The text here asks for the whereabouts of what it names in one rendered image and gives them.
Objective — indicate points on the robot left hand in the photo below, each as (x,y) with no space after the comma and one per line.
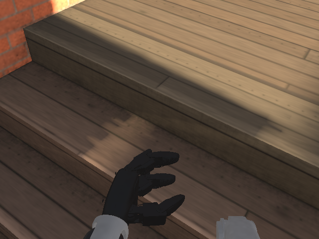
(135,180)

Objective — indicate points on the robot left forearm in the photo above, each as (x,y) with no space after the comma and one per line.
(108,227)

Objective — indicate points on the right robot thigh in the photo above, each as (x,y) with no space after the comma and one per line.
(236,227)

